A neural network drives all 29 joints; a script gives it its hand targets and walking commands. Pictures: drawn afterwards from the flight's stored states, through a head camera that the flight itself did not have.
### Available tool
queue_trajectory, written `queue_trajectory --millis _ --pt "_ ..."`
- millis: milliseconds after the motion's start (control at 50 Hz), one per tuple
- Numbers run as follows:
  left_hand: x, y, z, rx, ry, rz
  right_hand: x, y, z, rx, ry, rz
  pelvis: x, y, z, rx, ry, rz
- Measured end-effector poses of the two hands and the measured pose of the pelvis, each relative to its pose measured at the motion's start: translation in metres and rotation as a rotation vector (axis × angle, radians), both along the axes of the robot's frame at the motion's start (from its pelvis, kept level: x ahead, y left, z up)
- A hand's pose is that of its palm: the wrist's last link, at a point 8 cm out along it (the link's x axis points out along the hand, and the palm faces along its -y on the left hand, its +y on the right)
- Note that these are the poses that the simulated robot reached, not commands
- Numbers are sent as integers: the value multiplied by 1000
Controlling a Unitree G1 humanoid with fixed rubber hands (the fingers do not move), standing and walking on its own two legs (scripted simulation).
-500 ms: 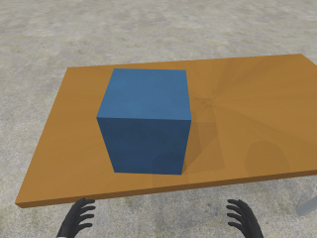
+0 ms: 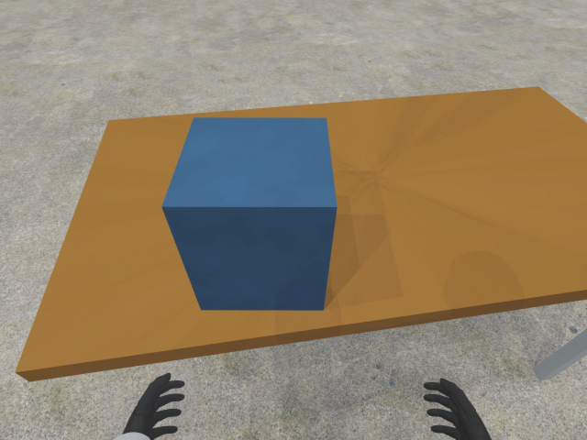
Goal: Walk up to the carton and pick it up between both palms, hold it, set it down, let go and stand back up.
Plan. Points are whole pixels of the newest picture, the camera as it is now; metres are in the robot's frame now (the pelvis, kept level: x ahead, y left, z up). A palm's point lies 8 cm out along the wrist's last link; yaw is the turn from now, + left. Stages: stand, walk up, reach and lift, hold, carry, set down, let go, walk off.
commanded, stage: let go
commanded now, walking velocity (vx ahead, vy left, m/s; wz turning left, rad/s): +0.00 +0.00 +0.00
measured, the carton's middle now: (261, 217) +0.45 +0.07 +0.05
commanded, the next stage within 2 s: stand in 0.20 s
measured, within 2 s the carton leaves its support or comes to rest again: neither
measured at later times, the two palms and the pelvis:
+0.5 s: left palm out of the picture +0.11 +0.27 -0.09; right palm out of the picture +0.10 -0.25 -0.11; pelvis +0.00 +0.01 -0.01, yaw +1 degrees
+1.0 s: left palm out of the picture +0.03 +0.29 -0.11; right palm out of the picture +0.03 -0.23 -0.12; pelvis -0.04 +0.03 -0.01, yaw +1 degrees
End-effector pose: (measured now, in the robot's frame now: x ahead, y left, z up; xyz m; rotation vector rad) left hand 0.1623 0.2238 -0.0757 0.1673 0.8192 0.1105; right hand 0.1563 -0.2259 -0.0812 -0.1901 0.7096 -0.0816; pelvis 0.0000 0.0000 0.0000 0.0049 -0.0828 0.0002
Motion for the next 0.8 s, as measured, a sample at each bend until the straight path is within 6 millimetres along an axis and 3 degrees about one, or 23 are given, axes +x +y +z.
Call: queue_trajectory --millis 260,500,800 --pt "4 2 -1 4 -34 -10 -2 -11 2 -31 11 -17 4 0 -2 -5 21 0" --pt "-55 49 -12 89 38 38 -55 -23 -24 -59 209 -74 3 11 -6 -12 42 9" --pt "-100 53 -28 65 108 27 -102 -10 -29 -61 271 -70 -22 23 -8 -10 25 14"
